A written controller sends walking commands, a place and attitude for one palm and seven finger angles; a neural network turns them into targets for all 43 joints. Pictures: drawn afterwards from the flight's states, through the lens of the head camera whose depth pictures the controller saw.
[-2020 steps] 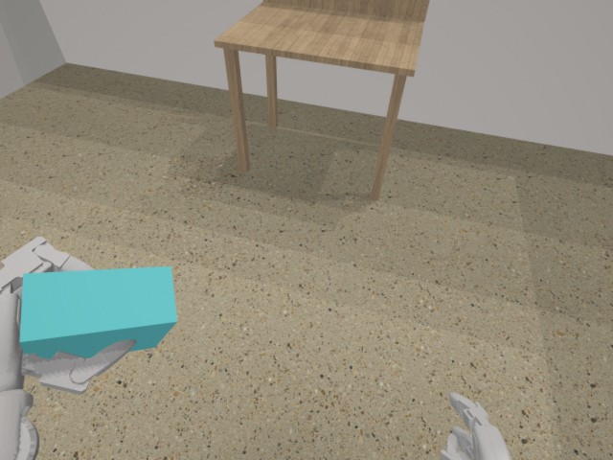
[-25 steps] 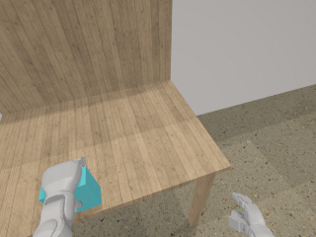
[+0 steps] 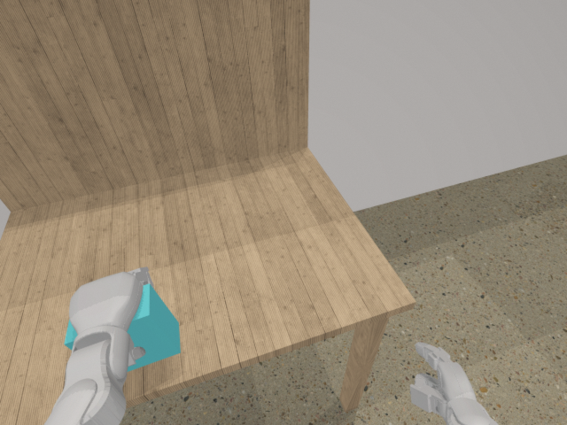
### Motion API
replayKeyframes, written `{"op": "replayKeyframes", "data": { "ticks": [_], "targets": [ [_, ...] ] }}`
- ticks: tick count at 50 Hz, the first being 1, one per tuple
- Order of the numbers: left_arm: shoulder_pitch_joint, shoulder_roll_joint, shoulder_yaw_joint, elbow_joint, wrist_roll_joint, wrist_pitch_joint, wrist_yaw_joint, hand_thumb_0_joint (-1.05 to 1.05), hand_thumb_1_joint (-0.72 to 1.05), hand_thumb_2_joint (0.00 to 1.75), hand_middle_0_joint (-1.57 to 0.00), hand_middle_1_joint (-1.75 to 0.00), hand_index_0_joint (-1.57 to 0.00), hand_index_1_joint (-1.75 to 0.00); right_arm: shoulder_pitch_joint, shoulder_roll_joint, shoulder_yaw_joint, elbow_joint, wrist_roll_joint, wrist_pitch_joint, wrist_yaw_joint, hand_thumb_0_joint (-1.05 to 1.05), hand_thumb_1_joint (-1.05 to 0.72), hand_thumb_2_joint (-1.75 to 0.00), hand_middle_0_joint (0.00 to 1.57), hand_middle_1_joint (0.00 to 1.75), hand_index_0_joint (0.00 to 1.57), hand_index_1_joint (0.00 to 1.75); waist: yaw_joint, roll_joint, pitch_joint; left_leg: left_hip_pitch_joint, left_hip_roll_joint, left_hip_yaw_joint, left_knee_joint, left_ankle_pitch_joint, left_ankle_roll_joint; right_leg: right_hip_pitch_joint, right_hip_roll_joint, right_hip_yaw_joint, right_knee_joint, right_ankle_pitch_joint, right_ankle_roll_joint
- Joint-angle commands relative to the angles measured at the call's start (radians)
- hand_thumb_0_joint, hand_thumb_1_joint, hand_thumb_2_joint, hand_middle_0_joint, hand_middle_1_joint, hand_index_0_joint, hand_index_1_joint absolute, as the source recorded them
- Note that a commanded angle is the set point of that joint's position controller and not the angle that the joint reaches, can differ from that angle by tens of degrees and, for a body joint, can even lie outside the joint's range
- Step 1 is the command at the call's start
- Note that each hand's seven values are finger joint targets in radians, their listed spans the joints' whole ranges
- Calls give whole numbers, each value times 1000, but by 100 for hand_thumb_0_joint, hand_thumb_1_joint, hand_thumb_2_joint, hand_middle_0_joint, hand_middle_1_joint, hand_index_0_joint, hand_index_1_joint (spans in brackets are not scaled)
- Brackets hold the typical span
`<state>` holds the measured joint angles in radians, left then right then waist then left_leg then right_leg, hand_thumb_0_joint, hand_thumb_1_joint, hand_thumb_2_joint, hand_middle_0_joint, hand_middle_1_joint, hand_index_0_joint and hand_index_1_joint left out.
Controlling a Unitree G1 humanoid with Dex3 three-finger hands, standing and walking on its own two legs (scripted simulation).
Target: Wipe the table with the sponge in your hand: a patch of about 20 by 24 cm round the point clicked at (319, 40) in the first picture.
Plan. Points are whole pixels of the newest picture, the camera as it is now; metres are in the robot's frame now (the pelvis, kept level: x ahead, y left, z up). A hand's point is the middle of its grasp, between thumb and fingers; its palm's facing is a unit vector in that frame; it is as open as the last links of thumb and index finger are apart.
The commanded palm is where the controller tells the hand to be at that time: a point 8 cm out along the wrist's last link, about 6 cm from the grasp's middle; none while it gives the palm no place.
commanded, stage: lift the sponge slowly off the table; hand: left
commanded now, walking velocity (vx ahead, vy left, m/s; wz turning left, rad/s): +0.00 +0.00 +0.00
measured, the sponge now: (134, 338) +0.23 +0.28 -0.02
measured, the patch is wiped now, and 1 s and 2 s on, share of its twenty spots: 1.00 1.00 1.00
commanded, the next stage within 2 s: bring the sponge back beside the body in 0.74 s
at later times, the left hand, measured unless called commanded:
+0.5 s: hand (127, 306) +0.23 +0.26 +0.06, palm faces +0.04 -0.15 -0.99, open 9.4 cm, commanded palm +0.20 +0.26 +0.13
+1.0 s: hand (120, 299) +0.24 +0.27 +0.08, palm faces +0.03 -0.13 -0.99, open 9.4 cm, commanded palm +0.20 +0.27 +0.15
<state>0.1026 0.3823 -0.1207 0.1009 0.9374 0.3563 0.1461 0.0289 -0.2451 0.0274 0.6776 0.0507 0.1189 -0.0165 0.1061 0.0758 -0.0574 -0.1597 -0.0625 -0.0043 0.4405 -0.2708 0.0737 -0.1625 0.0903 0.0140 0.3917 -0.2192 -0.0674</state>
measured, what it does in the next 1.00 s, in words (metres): stands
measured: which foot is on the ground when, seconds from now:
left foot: down 0.00-1.00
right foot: down 0.00-1.00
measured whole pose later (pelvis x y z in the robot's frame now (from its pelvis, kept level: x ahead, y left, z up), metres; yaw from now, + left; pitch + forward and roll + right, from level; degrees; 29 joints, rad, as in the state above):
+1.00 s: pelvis -0.01 -0.01 +0.00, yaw +0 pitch -3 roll -1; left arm 0.08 0.45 -0.09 -0.05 0.91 0.40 0.04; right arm 0.00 -0.25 0.06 0.67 0.05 0.13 -0.02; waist 0.11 0.08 -0.02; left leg -0.09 -0.06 -0.01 0.39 -0.24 0.06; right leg -0.10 0.10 0.02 0.34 -0.19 -0.08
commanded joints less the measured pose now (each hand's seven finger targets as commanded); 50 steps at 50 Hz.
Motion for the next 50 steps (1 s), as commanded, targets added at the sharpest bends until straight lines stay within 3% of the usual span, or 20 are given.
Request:
{"op": "replayKeyframes", "data": {
  "ticks": [1,8,9,12,15,16,19,23,25,26,28,30,34,36,39,40,42,45,46,50],
  "targets": [
    [-259,167,83,-262,28,-15,27,0,10,130,-120,-160,-120,-160,-228,-100,-39,-178,2,-59,-8,0,-90,-90,20,30,20,30,2,9,-168,35,38,-111,-55,288,-13,90,-31,106,-38,206,-42],
    [-200,220,141,-269,28,9,25,0,10,130,-120,-160,-120,-160,-242,-106,-31,-173,2,-48,1,0,-90,-90,20,30,20,30,18,-27,-175,22,30,-100,-62,337,-20,157,-44,125,-31,331,-42],
    [-187,201,121,-279,25,17,20,0,10,130,-120,-160,-120,-160,-250,-103,-29,-178,4,-46,3,0,-90,-90,20,30,20,30,18,-28,-177,25,27,-99,-60,347,-20,162,-46,126,-29,355,-41],
    [-194,187,104,-295,12,43,3,0,10,130,-120,-160,-120,-160,-262,-103,-25,-183,7,-43,5,0,-90,-90,20,30,20,30,10,-29,-144,32,33,-103,-68,333,-17,142,-44,119,-43,311,-39],
    [-226,212,118,-355,14,50,-15,0,10,130,-120,-160,-120,-160,-278,-106,-21,-192,7,-40,4,0,-90,-90,20,30,20,30,12,-1,-169,49,38,-116,-77,330,-17,152,-40,131,-44,277,-42],
    [-227,184,87,-359,15,49,-19,0,10,130,-120,-160,-120,-160,-271,-101,-23,-190,6,-41,3,0,-90,-90,20,30,20,30,6,6,-165,54,37,-109,-71,338,-14,147,-39,121,-45,281,-42],
    [-243,187,78,-357,24,49,-32,0,10,130,-120,-160,-120,-160,-269,-102,-20,-185,5,-40,4,0,-90,-90,20,30,20,30,4,-16,-144,61,40,-116,-75,340,-17,134,-40,120,-56,272,-41],
    [-242,210,103,-369,26,50,-35,0,10,130,-120,-160,-120,-160,-278,-100,-16,-186,2,-40,3,0,-90,-90,20,30,20,30,11,-38,-152,57,36,-112,-81,327,-14,161,-43,130,-61,275,-41],
    [-254,244,135,-388,27,55,-34,0,10,130,-120,-160,-120,-160,-295,-103,-10,-185,4,-38,5,0,-90,-90,20,30,20,30,19,-5,-157,62,38,-120,-89,330,-18,172,-38,150,-60,273,-48],
    [-238,218,115,-384,22,60,-35,0,10,130,-120,-160,-120,-160,-292,-98,-13,-187,5,-36,6,0,-90,-90,20,30,20,30,17,-12,-147,55,37,-113,-88,328,-16,173,-41,134,-58,269,-44],
    [-265,236,119,-369,22,73,-40,0,10,130,-120,-160,-120,-160,-296,-103,-9,-179,6,-32,3,0,-90,-90,20,30,20,30,11,-17,-134,53,35,-111,-91,313,-17,163,-43,139,-70,256,-43],
    [-259,249,139,-391,15,83,-48,0,10,130,-120,-160,-120,-160,-314,-102,-6,-188,7,-34,4,0,-90,-90,20,30,20,30,21,-8,-146,63,34,-119,-97,314,-15,174,-41,152,-72,248,-46],
    [-286,222,93,-336,13,101,-76,0,10,130,-120,-160,-120,-160,-307,-105,-1,-181,11,-30,-3,0,-90,-90,20,30,20,30,1,-21,-100,46,33,-112,-99,280,-15,141,-49,136,-89,205,-38],
    [-295,222,95,-327,6,99,-87,0,10,130,-120,-160,-120,-160,-302,-106,-3,-185,12,-34,-7,0,-90,-90,20,30,20,30,0,-24,-99,44,36,-110,-103,247,-9,131,-45,134,-95,153,-38],
    [-310,237,104,-331,12,75,-97,0,10,130,-120,-160,-120,-160,-293,-107,-1,-185,7,-36,-11,0,-90,-90,20,30,20,30,-1,-37,-128,50,29,-107,-93,267,-8,149,-52,139,-91,200,-36],
    [-317,277,147,-357,11,61,-94,0,10,130,-120,-160,-120,-160,-297,-110,-3,-188,6,-40,-12,0,-90,-90,20,30,20,30,5,-18,-152,59,30,-113,-93,263,-7,160,-46,159,-90,189,-40],
    [-308,253,129,-337,15,46,-88,0,10,130,-120,-160,-120,-160,-283,-105,-3,-186,4,-45,-14,0,-90,-90,20,30,20,30,5,-19,-139,52,29,-109,-88,274,-8,155,-49,140,-87,210,-39],
    [-305,312,192,-376,13,30,-72,0,10,130,-120,-160,-120,-160,-286,-110,-7,-187,3,-47,-13,0,-90,-90,20,30,20,30,18,12,-171,59,28,-113,-90,288,-10,181,-46,163,-79,230,-44],
    [-285,287,171,-368,12,30,-67,0,10,130,-120,-160,-120,-160,-282,-105,-8,-188,3,-49,-13,0,-90,-90,20,30,20,30,17,12,-161,53,26,-110,-84,296,-9,181,-50,146,-74,240,-42],
    [-235,288,187,-407,-3,46,-61,0,10,130,-120,-160,-120,-160,-297,-109,-12,-194,5,-53,-5,0,-90,-90,20,30,20,30,25,7,-166,62,27,-115,-85,320,-13,186,-50,158,-68,277,-43]
  ]
}}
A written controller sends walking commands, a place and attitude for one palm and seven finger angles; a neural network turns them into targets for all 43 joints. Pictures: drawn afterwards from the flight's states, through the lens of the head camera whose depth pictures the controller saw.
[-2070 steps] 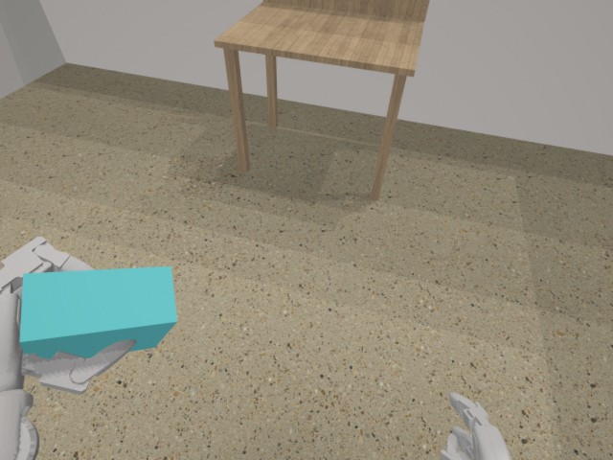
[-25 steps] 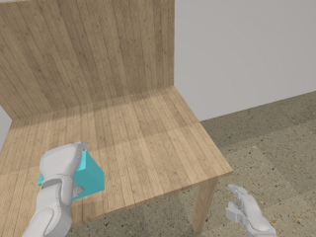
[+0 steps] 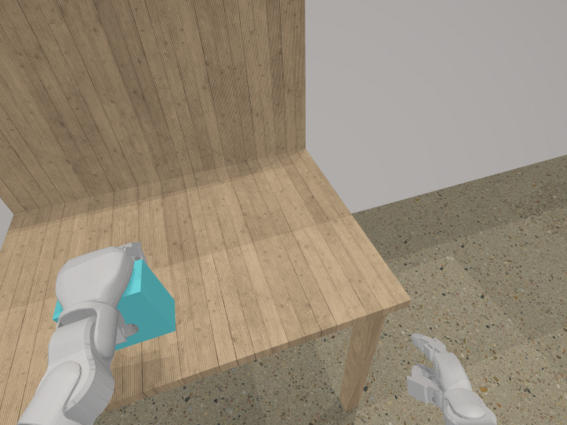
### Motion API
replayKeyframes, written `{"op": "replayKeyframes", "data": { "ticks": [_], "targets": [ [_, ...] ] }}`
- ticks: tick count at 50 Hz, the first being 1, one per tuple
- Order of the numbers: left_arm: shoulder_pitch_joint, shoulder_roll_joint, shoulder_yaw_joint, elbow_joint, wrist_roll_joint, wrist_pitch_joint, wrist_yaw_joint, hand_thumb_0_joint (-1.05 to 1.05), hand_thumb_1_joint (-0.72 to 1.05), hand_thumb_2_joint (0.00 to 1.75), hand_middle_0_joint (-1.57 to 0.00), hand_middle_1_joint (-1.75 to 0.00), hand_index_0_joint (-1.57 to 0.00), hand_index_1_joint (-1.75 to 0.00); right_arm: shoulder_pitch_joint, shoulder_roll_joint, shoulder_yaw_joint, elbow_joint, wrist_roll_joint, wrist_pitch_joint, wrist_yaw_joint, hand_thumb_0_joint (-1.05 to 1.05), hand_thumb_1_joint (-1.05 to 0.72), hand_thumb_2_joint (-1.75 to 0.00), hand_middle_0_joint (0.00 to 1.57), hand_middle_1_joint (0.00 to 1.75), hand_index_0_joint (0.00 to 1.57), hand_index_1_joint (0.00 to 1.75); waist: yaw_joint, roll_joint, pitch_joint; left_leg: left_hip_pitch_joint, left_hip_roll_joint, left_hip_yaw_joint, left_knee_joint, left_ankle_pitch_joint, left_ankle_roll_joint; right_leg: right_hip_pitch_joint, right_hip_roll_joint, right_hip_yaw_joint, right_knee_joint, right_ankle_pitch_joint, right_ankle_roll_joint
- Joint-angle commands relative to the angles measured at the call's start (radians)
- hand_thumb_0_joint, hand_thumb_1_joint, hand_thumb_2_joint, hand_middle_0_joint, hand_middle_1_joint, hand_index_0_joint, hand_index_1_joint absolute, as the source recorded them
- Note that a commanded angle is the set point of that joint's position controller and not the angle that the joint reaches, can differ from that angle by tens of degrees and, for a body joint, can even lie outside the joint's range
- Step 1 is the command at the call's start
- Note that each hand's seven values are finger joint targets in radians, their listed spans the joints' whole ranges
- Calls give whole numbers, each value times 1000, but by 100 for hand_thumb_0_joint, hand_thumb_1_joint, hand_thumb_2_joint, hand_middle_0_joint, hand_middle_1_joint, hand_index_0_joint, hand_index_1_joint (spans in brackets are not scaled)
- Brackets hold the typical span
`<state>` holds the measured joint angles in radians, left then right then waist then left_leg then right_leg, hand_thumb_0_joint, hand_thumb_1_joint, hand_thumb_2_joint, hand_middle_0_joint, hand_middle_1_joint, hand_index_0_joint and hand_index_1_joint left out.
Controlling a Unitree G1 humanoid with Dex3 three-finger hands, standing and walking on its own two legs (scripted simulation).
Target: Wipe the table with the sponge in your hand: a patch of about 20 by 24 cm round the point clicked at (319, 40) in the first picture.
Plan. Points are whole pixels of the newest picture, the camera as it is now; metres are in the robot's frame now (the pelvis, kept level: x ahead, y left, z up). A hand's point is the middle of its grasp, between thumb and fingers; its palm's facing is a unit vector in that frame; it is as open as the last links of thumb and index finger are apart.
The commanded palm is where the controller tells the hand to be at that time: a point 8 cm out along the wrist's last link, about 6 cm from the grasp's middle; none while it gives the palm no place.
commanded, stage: bring the sponge back beside the body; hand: left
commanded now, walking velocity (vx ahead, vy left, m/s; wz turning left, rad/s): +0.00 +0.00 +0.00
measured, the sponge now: (127, 314) +0.24 +0.28 +0.03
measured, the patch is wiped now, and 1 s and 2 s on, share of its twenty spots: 1.00 1.00 1.00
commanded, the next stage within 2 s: step back with the hand held close in 1.42 s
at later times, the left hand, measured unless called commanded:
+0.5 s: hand (101, 303) +0.22 +0.29 +0.09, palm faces +0.07 -0.15 -0.99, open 9.4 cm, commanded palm +0.18 +0.28 +0.16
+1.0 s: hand (80, 313) +0.19 +0.29 +0.11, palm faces +0.11 -0.16 -0.98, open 9.4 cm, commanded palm +0.15 +0.29 +0.17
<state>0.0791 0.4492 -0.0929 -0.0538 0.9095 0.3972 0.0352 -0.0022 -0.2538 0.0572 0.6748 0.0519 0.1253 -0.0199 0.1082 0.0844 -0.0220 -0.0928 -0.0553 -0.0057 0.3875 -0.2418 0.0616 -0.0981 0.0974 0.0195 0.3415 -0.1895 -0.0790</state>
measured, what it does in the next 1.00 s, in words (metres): stands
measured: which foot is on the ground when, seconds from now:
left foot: down 0.00-1.00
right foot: down 0.00-1.00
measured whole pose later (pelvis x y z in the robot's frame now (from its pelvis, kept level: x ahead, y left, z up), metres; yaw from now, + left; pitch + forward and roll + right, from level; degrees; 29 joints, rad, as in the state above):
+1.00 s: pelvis -0.01 +0.01 +0.00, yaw +0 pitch -5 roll -1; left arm 0.27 0.51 -0.02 -0.35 0.84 0.44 -0.01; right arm -0.02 -0.25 0.07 0.65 0.05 0.14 -0.01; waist 0.13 0.10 -0.01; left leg -0.07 -0.06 0.00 0.40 -0.24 0.07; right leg -0.08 0.09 0.02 0.35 -0.19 -0.07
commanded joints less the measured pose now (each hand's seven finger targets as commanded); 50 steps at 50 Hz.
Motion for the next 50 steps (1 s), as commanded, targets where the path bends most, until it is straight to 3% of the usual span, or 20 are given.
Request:
{"op": "replayKeyframes", "data": {
  "ticks": [1,6,8,11,13,15,17,19,20,23,29,30,33,35,37,40,47,50],
  "targets": [
    [-195,200,136,-235,18,14,49,0,10,130,-120,-160,-120,-160,-258,-100,-43,-189,5,-59,-2,0,-90,-90,20,30,20,30,15,-10,-180,-15,22,-109,-30,277,1,112,-60,139,-20,233,-27],
    [-173,198,128,-278,8,30,30,0,10,130,-120,-160,-120,-160,-264,-101,-44,-197,5,-60,-5,0,-90,-90,20,30,20,30,12,-24,-183,-3,23,-110,-23,280,7,109,-62,140,-19,234,-25],
    [-175,199,120,-264,14,31,21,0,10,130,-120,-160,-120,-160,-261,-103,-40,-191,6,-55,-5,0,-90,-90,20,30,20,30,5,-49,-155,-11,24,-114,-27,270,3,91,-63,140,-26,222,-21],
    [-189,219,141,-310,17,20,24,0,10,130,-120,-160,-120,-160,-268,-99,-40,-195,3,-60,-6,0,-90,-90,20,30,20,30,14,-4,-170,-2,26,-118,-28,265,6,98,-58,144,-23,194,-28],
    [-162,226,149,-287,18,19,23,0,10,130,-120,-160,-120,-160,-263,-100,-37,-189,3,-57,-6,0,-90,-90,20,30,20,30,13,-32,-153,-7,25,-121,-29,270,2,96,-61,147,-28,209,-26],
    [-191,245,169,-336,17,17,24,0,10,130,-120,-160,-120,-160,-284,-99,-35,-195,4,-57,-4,0,-90,-90,20,30,20,30,17,7,-163,6,28,-129,-36,266,2,95,-55,161,-30,190,-31],
    [-163,227,155,-305,18,23,24,0,10,130,-120,-160,-120,-160,-271,-98,-35,-189,2,-57,-5,0,-90,-90,20,30,20,30,14,-26,-148,0,27,-126,-29,276,1,89,-57,148,-30,203,-29],
    [-162,214,139,-322,12,30,19,0,10,130,-120,-160,-120,-160,-275,-97,-36,-194,2,-51,-4,0,-90,-90,20,30,20,30,14,-16,-157,4,27,-123,-32,273,1,92,-61,144,-32,200,-26],
    [-173,237,165,-345,8,31,17,0,10,130,-120,-160,-120,-160,-289,-99,-33,-197,4,-54,-4,0,-90,-90,20,30,20,30,15,4,-159,8,32,-130,-39,261,1,89,-53,162,-35,174,-32],
    [-144,211,137,-337,5,41,8,0,10,130,-120,-160,-120,-160,-278,-99,-31,-195,3,-48,-2,0,-90,-90,20,30,20,30,9,-20,-141,1,32,-129,-37,269,-1,83,-56,143,-34,185,-28],
    [-84,238,170,-401,1,36,2,0,10,130,-120,-160,-120,-160,-278,-97,-32,-204,-2,-44,3,0,-90,-90,20,30,20,30,20,-15,-168,10,30,-128,-24,309,0,111,-60,154,-18,255,-29],
    [-90,256,194,-433,-5,35,3,0,10,130,-120,-160,-120,-160,-293,-98,-29,-209,-2,-45,3,0,-90,-90,20,30,20,30,23,-1,-171,14,35,-134,-30,302,0,113,-52,169,-17,246,-33],
    [-63,229,170,-410,-14,43,-1,0,10,130,-120,-160,-120,-160,-281,-97,-29,-208,0,-38,4,0,-90,-90,20,30,20,30,17,-25,-129,0,36,-131,-30,282,0,86,-58,152,-28,208,-26],
    [-92,258,194,-444,-19,46,-2,0,10,130,-120,-160,-120,-160,-301,-98,-25,-214,2,-40,0,0,-90,-90,20,30,20,30,18,4,-125,1,40,-141,-41,248,0,77,-50,172,-34,155,-32],
    [-72,241,180,-435,-17,46,-3,0,10,130,-120,-160,-120,-160,-285,-96,-26,-210,0,-41,-1,0,-90,-90,20,30,20,30,19,-4,-126,2,38,-139,-36,259,2,77,-55,149,-32,159,-30],
    [-79,255,193,-496,-19,39,-7,0,10,130,-120,-160,-120,-160,-301,-96,-25,-221,1,-46,0,0,-90,-90,20,30,20,30,21,33,-146,11,44,-151,-45,260,1,90,-45,166,-26,154,-36],
    [11,261,220,-496,-35,36,-7,0,10,130,-120,-160,-120,-160,-277,-96,-28,-219,-3,-46,4,0,-90,-90,20,30,20,30,28,-17,-122,-8,44,-150,-39,258,-1,87,-52,151,-24,155,-30],
    [13,283,242,-537,-43,37,-8,0,10,130,-120,-160,-120,-160,-300,-98,-28,-225,-1,-46,4,0,-90,-90,20,30,20,30,30,8,-125,-3,47,-156,-42,248,-1,86,-45,173,-23,146,-33]
  ]
}}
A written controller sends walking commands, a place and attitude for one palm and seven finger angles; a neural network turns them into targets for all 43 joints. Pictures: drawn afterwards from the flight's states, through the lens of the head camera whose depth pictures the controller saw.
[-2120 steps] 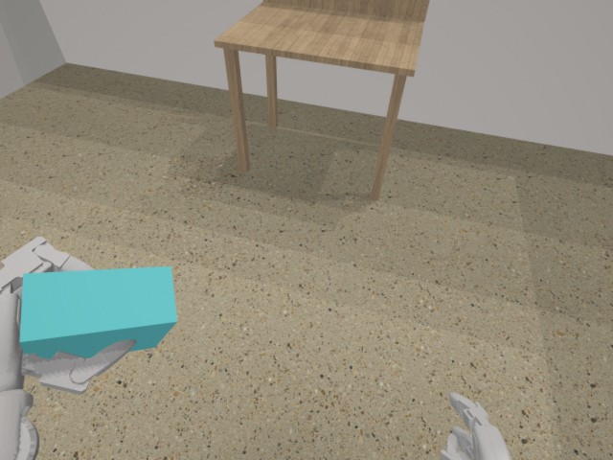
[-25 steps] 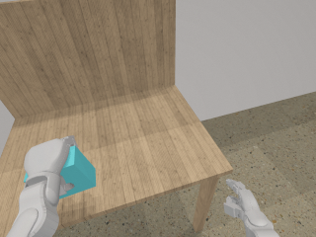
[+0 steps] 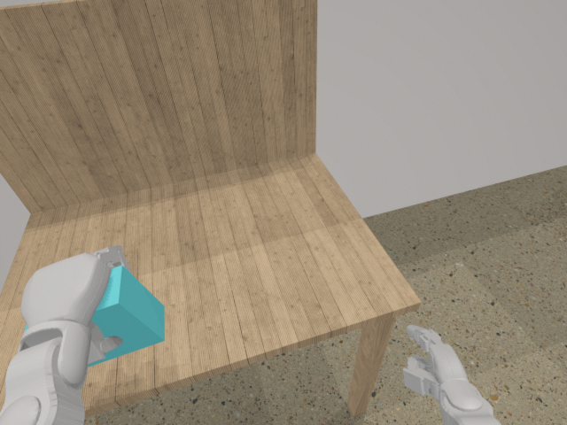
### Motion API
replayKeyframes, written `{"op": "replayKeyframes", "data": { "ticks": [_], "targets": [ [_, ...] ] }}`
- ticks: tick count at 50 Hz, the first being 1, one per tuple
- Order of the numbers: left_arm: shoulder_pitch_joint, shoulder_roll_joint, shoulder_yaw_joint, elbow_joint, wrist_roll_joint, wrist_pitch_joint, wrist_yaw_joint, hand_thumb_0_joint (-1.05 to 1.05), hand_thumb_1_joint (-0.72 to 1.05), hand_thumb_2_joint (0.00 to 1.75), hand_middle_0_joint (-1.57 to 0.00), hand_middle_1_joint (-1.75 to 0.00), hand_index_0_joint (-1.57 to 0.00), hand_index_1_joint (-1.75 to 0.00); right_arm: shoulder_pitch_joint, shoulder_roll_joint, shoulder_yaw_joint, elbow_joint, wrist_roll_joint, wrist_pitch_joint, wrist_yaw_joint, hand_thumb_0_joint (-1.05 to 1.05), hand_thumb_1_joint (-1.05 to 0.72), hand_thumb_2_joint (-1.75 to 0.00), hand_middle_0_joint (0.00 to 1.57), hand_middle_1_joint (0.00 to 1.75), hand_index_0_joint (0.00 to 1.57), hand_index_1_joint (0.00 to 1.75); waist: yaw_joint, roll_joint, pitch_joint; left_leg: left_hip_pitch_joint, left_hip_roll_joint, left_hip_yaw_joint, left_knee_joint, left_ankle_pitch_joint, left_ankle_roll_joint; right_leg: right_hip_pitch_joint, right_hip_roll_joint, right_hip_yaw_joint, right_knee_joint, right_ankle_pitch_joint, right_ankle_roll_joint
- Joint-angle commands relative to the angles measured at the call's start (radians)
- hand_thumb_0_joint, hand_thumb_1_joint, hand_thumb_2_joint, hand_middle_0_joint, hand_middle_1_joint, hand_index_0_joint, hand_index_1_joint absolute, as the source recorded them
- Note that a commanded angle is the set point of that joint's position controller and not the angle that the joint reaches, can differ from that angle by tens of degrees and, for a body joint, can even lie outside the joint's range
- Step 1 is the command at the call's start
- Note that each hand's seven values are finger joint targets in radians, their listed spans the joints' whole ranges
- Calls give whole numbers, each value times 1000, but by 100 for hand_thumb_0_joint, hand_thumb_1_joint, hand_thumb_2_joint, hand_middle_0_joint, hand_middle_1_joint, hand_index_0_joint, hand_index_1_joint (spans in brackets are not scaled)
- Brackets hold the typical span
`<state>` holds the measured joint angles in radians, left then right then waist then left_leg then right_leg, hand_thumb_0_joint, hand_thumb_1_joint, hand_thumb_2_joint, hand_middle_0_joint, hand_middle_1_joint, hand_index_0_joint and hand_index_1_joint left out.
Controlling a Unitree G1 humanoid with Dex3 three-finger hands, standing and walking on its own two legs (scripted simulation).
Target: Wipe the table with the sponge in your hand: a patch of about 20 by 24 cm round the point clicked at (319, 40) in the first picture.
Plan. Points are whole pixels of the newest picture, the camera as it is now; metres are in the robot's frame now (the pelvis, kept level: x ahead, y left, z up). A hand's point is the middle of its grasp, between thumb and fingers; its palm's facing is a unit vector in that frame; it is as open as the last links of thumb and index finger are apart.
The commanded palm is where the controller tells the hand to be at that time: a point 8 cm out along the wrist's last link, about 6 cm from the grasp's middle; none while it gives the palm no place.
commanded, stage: bring the sponge back beside the body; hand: left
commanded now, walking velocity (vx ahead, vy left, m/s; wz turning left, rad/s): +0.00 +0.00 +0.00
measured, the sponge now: (111, 324) +0.20 +0.28 +0.07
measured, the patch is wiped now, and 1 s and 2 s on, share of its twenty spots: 1.00 1.00 1.00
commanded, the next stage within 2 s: step back with the hand held close in 0.42 s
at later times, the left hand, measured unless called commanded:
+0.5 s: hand (91, 316) +0.19 +0.28 +0.11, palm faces +0.13 -0.17 -0.98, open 9.4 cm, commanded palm +0.14 +0.28 +0.18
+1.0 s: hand (85, 318) +0.16 +0.26 +0.15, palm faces +0.36 -0.85 -0.38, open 9.4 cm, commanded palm +0.11 +0.30 +0.17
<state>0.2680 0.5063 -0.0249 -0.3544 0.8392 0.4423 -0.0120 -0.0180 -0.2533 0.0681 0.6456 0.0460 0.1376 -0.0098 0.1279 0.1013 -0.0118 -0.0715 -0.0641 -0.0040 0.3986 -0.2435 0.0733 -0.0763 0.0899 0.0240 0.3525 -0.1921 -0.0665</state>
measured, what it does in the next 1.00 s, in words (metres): stands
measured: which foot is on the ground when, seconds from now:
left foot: down 0.00-1.00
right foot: down 0.00-1.00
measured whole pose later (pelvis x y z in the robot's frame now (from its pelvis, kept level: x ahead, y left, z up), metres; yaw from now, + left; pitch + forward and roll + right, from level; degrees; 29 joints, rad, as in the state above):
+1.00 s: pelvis -0.04 +0.01 -0.02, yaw +1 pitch +1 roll -2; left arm 0.50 0.42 0.34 -0.52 -0.07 -0.10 0.13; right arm 0.27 -0.26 0.00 0.58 0.02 0.03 -0.07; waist -0.03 0.00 -0.06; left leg -0.38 -0.07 -0.02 0.63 -0.27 0.08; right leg -0.35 0.09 -0.02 0.53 -0.21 -0.04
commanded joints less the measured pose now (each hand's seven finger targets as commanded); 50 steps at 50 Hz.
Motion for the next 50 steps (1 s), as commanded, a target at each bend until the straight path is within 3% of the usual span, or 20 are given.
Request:
{"op": "replayKeyframes", "data": {
  "ticks": [1,7,10,15,17,21,24,26,27,28,29,30,32,34,35,37,42,45,48,50],
  "targets": [
    [-162,206,157,-230,29,-8,40,0,10,130,-120,-160,-120,-160,-267,-96,-40,-195,3,-59,-4,0,-90,-90,20,30,20,30,11,-5,-136,-30,52,-150,-44,258,-10,66,-43,149,-29,155,-43],
    [-157,194,142,-200,25,-4,30,0,10,130,-120,-160,-120,-160,-259,-99,-38,-190,5,-63,-10,0,-90,-90,20,30,20,30,-1,-46,-105,-29,55,-149,-41,237,-10,30,-45,150,-46,131,-38],
    [-198,216,156,-241,25,-10,30,0,10,130,-120,-160,-120,-160,-281,-98,-35,-198,6,-67,-15,0,-90,-90,20,30,20,30,1,2,-118,-25,55,-157,-52,205,-8,38,-37,172,-46,94,-44],
    [-179,232,178,-252,28,-21,36,0,10,130,-120,-160,-120,-160,-276,-96,-36,-195,0,-71,-13,0,-90,-90,20,30,20,30,6,-5,-143,-25,53,-154,-45,225,-9,65,-39,181,-41,133,-45],
    [-149,211,163,-201,30,-18,37,0,10,130,-120,-160,-120,-160,-256,-95,-36,-186,-1,-71,-11,0,-90,-90,20,30,20,30,4,-34,-113,-36,50,-146,-40,231,-12,50,-46,157,-46,132,-40],
    [-178,200,151,-225,28,-17,41,0,10,130,-120,-160,-120,-160,-265,-92,-38,-189,1,-73,-11,0,-90,-90,20,30,20,30,5,22,-106,-36,55,-150,-50,210,-9,38,-40,155,-45,90,-45],
    [-154,209,160,-214,23,-17,38,0,10,130,-120,-160,-120,-160,-257,-98,-42,-187,-2,-67,-11,0,-90,-90,20,30,20,30,5,-25,-120,-36,48,-144,-43,218,-11,50,-49,163,-51,118,-40],
    [-160,205,160,-225,22,-16,40,0,10,130,-120,-160,-120,-160,-266,-94,-39,-191,-1,-74,-11,0,-90,-90,20,30,20,30,8,-10,-125,-37,50,-143,-43,214,-8,56,-45,165,-46,107,-42],
    [-179,162,116,-118,32,-5,37,0,10,130,-120,-160,-120,-160,-251,-99,-34,-171,1,-70,-17,0,-90,-90,20,30,20,30,-18,-65,-60,-51,53,-139,-46,199,-14,0,-42,152,-65,82,-39],
    [-373,52,354,-400,-844,-257,61,0,10,130,-120,-160,-120,-160,-72,-70,-61,-404,8,-89,-30,0,-90,-90,20,30,20,30,-114,-174,83,-68,67,-138,23,27,0,-178,-77,213,-104,189,-9],
    [-121,142,401,-155,-847,-342,74,0,10,130,-120,-160,-120,-160,-5,-84,-37,-316,-13,-106,-35,0,-90,-90,20,30,20,30,-87,-237,-10,-56,64,-155,40,22,6,-166,-103,177,-78,177,-8],
    [-60,137,457,-219,-892,-410,89,0,10,130,-120,-160,-120,-160,47,-89,-51,-316,-11,-110,-46,0,-90,-90,20,30,20,30,-82,-252,-33,-39,66,-172,57,43,-3,-179,-139,187,-79,170,5],
    [3,106,452,-351,-927,-497,104,0,10,130,-120,-160,-120,-160,66,-92,-61,-304,-17,-124,-57,0,-90,-90,20,30,20,30,-99,-153,-155,-31,102,-158,97,125,-1,-150,-198,165,-12,255,12],
    [81,88,459,-409,-940,-543,120,0,10,130,-120,-160,-120,-160,82,-106,-70,-292,-23,-132,-62,0,-90,-90,20,30,20,30,-105,1,-199,-75,131,-167,106,207,-2,-131,-216,161,49,313,16],
    [97,110,487,-442,-940,-562,128,0,10,130,-120,-160,-120,-160,82,-109,-71,-283,-28,-140,-64,0,-90,-90,20,30,20,30,-104,34,-207,-88,150,-186,91,252,-5,-127,-203,145,80,301,17],
    [150,72,470,-401,-938,-573,131,0,10,130,-120,-160,-120,-160,92,-112,-80,-273,-28,-147,-65,0,-90,-90,20,30,20,30,-107,36,-194,-138,172,-202,90,288,-7,-143,-186,125,111,247,25],
    [169,65,473,-358,-929,-591,139,0,10,130,-120,-160,-120,-160,102,-119,-102,-263,-23,-163,-72,0,-90,-90,20,30,20,30,-117,-57,-174,-223,184,-222,101,219,-10,-171,-177,120,124,164,25],
    [148,74,467,-380,-924,-602,143,0,10,130,-120,-160,-120,-160,103,-128,-111,-264,-20,-168,-72,0,-90,-90,20,30,20,30,-128,-93,-147,-273,166,-225,125,70,-16,-201,-208,157,96,129,5],
    [159,70,463,-382,-911,-617,156,0,10,130,-120,-160,-120,-160,109,-130,-113,-263,-20,-179,-72,0,-90,-90,20,30,20,30,-129,-102,-101,-338,152,-229,127,-139,-8,-255,-218,177,57,-40,-6],
    [154,95,484,-412,-904,-629,162,0,10,130,-120,-160,-120,-160,109,-138,-114,-262,-24,-186,-72,0,-90,-90,20,30,20,30,-134,-61,-80,-369,160,-248,104,-230,-2,-282,-215,179,57,-124,-9]
  ]
}}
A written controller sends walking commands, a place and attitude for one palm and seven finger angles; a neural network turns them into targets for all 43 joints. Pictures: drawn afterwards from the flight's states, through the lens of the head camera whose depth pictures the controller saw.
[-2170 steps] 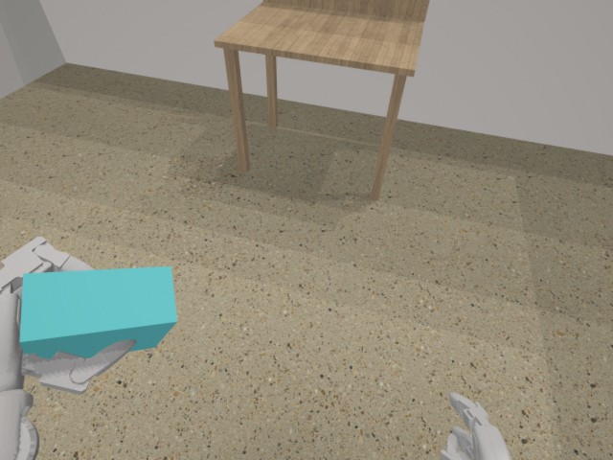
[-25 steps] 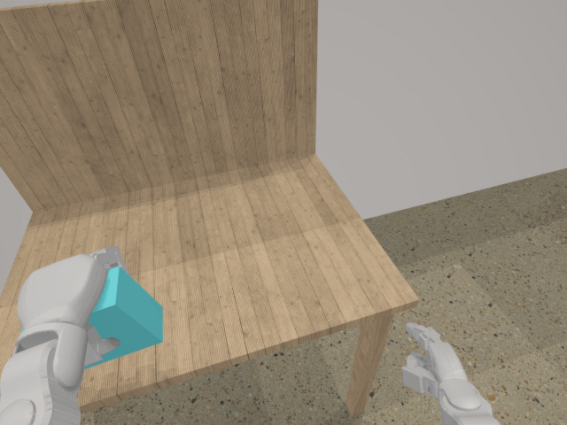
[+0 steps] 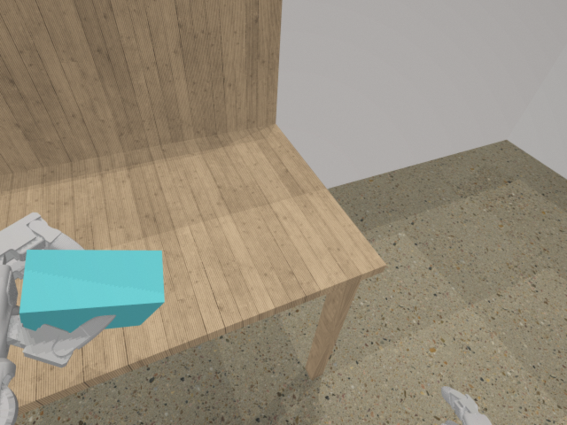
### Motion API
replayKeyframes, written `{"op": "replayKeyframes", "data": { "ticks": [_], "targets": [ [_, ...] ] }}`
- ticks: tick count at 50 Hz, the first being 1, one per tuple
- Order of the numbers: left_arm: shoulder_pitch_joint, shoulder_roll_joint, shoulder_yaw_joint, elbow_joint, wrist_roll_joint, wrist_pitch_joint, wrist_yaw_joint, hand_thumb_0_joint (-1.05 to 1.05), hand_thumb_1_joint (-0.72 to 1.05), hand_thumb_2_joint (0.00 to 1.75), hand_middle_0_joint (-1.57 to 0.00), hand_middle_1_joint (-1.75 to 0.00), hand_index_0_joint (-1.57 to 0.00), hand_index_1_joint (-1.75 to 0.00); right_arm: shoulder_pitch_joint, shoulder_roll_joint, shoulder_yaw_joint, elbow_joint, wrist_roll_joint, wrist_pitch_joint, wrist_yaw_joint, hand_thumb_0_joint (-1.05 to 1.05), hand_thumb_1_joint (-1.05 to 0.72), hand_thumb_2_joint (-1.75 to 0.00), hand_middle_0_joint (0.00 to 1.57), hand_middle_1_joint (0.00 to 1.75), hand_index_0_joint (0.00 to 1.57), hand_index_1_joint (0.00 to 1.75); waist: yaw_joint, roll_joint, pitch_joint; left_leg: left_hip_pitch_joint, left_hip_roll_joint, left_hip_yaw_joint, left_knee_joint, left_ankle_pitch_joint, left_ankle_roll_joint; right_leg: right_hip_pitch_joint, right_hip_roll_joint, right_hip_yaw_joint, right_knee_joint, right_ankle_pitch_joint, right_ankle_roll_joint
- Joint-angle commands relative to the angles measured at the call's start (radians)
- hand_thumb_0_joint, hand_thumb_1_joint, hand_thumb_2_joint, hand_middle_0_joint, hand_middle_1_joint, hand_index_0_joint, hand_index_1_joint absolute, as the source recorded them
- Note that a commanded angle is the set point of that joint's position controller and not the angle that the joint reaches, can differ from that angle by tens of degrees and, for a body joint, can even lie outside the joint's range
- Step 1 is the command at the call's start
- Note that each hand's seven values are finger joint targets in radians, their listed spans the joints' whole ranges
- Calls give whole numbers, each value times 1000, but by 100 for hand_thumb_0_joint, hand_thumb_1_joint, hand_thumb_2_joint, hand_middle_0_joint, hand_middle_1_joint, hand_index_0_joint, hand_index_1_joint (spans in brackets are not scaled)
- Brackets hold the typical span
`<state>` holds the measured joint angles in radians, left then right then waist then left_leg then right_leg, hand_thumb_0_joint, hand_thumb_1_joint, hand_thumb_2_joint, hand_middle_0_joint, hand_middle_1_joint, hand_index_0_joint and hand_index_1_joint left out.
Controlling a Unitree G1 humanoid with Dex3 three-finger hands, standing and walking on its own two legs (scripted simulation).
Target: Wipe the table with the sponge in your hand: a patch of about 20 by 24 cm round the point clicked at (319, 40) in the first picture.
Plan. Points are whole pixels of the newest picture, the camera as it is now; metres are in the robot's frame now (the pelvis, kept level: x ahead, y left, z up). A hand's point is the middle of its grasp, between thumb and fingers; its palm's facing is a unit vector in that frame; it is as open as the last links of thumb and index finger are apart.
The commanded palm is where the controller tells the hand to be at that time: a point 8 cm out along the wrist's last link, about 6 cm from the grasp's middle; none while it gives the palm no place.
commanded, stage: step back with the hand held close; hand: left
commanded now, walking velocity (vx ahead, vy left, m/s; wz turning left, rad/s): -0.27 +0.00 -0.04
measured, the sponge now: (112, 292) +0.23 +0.21 +0.14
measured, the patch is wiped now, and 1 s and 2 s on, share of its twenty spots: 1.00 1.00 1.00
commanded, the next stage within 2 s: stop stepping back and stand still in 0.88 s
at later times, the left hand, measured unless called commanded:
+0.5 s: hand (45, 346) +0.16 +0.23 +0.17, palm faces +0.29 -0.86 -0.41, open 9.4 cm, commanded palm +0.11 +0.27 +0.19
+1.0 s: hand out of the picture +0.02 +0.24 +0.18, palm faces +0.37 -0.86 -0.35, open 9.4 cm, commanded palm -0.03 +0.28 +0.19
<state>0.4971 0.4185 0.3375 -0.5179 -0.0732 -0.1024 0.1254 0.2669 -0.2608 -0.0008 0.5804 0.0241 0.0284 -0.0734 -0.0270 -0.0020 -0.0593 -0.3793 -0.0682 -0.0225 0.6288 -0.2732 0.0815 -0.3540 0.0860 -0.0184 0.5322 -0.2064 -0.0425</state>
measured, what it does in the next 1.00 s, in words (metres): walks backwards: right foot, then left foot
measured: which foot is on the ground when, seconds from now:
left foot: down 0.00-0.56, up 0.58-0.74, down 0.76-1.00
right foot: down 0.00-0.10, up 0.12-0.26, down 0.28-0.78, up 0.80-1.00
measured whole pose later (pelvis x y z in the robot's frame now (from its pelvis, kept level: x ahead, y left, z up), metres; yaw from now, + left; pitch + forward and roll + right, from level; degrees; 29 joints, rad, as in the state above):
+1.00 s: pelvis -0.20 +0.00 +0.00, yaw -2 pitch +2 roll -1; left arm 0.48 0.39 0.36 -0.60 -0.04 -0.13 0.14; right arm 0.23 -0.15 0.02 0.61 -0.01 -0.13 -0.03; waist -0.01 -0.05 -0.04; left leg -0.42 0.07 0.02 0.59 -0.20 -0.02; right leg -0.41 0.04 0.02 0.69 -0.34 0.02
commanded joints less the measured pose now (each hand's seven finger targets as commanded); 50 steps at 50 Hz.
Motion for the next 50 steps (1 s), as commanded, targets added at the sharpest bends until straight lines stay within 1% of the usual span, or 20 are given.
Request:
{"op": "replayKeyframes", "data": {
  "ticks": [1,5,7,9,12,15,16,20,23,26,28,29,31,36,38,39,40,42,44,50],
  "targets": [
    [-68,169,119,-255,17,-92,27,0,10,130,-120,-160,-120,-160,-172,-126,-44,-195,-4,-80,-9,0,-90,-90,20,30,20,30,24,61,-42,-90,174,-243,-157,-231,-1,21,-185,195,-97,-117,-23],
    [-83,176,157,-269,51,-111,27,0,10,130,-120,-160,-120,-160,-183,-146,-52,-197,-16,-106,-13,0,-90,-90,20,30,20,30,35,207,-57,-297,265,-377,-380,-416,48,232,-52,103,141,-28,33],
    [-109,152,148,-246,67,-111,21,0,10,130,-120,-160,-120,-160,-163,-130,-57,-184,-29,-115,-12,0,-90,-90,20,30,20,30,37,172,-46,-311,296,-401,-416,-368,64,241,-28,101,237,-64,45],
    [-104,124,129,-191,63,-105,9,0,10,130,-120,-160,-120,-160,-150,-121,-58,-172,-30,-121,-7,0,-90,-90,20,30,20,30,38,82,-17,-238,292,-368,-366,-267,67,184,-29,103,171,-98,45],
    [-124,90,83,-173,51,-111,-4,0,10,130,-120,-160,-120,-160,-148,-111,-44,-146,-29,-132,-2,0,-90,-90,20,30,20,30,32,75,-18,-36,273,-337,-321,-23,33,69,-36,97,33,-96,36],
    [-156,110,71,-233,45,-123,-9,0,10,130,-120,-160,-120,-160,-169,-108,-40,-121,-27,-140,4,0,-90,-90,20,30,20,30,40,155,-144,199,254,-258,-218,416,-17,36,-62,104,-48,-15,26],
    [-144,88,52,-251,45,-121,-12,0,10,130,-120,-160,-120,-160,-165,-94,-44,-122,-19,-139,7,0,-90,-90,20,30,20,30,43,121,-202,273,251,-235,-190,519,-21,28,-63,98,-44,-32,29],
    [-66,154,138,-293,46,-107,-6,0,10,130,-120,-160,-120,-160,-186,-101,-52,-137,-31,-125,17,0,-90,-90,20,30,20,30,50,169,-204,132,279,-249,-259,331,9,99,-44,96,47,-110,38],
    [-55,129,139,-270,41,-97,-7,0,10,130,-120,-160,-120,-160,-196,-92,-49,-148,-27,-117,15,0,-90,-90,20,30,20,30,45,116,-147,-25,284,-253,-259,104,24,161,-56,103,9,-59,36],
    [-74,120,133,-240,48,-95,-5,0,10,130,-120,-160,-120,-160,-191,-92,-59,-165,-16,-106,8,0,-90,-90,20,30,20,30,29,18,-100,-163,203,-192,-141,-288,-9,129,-144,181,-65,25,-15],
    [-106,126,100,-265,33,-105,9,0,10,130,-120,-160,-120,-160,-166,-81,-64,-157,-9,-104,4,0,-90,-90,20,30,20,30,14,-122,-99,26,80,-90,236,-197,-80,-163,-348,366,-237,11,-124],
    [-107,127,86,-264,27,-101,16,0,10,130,-120,-160,-120,-160,-156,-63,-57,-153,-11,-99,8,0,-90,-90,20,30,20,30,3,-174,-113,53,64,-59,379,-134,-96,-203,-427,392,-258,172,-159],
    [-150,125,77,-273,24,-92,17,0,10,130,-120,-160,-120,-160,-171,-46,-48,-162,-7,-89,12,0,-90,-90,20,30,20,30,-5,-147,-95,-35,103,-78,420,-191,-91,-124,-439,330,-185,431,-151],
    [-86,163,128,-274,34,-101,26,0,10,130,-120,-160,-120,-160,-168,-68,-47,-154,-14,-89,-7,0,-90,-90,20,30,20,30,1,27,-118,16,124,-8,-104,30,-71,-5,-298,182,8,472,-30],
    [-52,160,151,-346,25,-118,30,0,10,130,-120,-160,-120,-160,-157,-102,-71,-169,-12,-115,-3,0,-90,-90,20,30,20,30,23,193,-194,93,307,-187,-190,382,4,-36,-118,75,170,179,56],
    [-2,162,170,-323,26,-112,32,0,10,130,-120,-160,-120,-160,-142,-93,-78,-170,-13,-133,3,0,-90,-90,20,30,20,30,30,185,-248,209,357,-216,-160,628,26,-131,-72,50,233,-16,66],
    [-9,178,173,-411,18,-120,24,0,10,130,-120,-160,-120,-160,-132,-88,-70,-169,-34,-155,14,0,-90,-90,20,30,20,30,14,330,-260,269,390,-277,-195,756,57,-259,-57,62,400,-257,67],
    [-54,124,133,-404,23,-116,30,0,10,130,-120,-160,-120,-160,-102,-73,-68,-118,-36,-190,26,0,-90,-90,20,30,20,30,15,209,-180,275,402,-224,-158,825,75,-307,-68,116,480,-306,62],
    [-66,85,102,-343,21,-96,33,0,10,130,-120,-160,-120,-160,-110,-81,-71,-105,-23,-208,34,0,-90,-90,20,30,20,30,31,199,-131,192,369,-139,-175,702,27,-193,-85,87,326,-224,63],
    [-60,117,132,-231,45,-86,22,0,10,130,-120,-160,-120,-160,-139,-101,-59,-123,-23,-209,27,0,-90,-90,20,30,20,30,44,183,-105,-59,300,-122,-173,-4,-12,134,-44,17,-34,-10,67]
  ]
}}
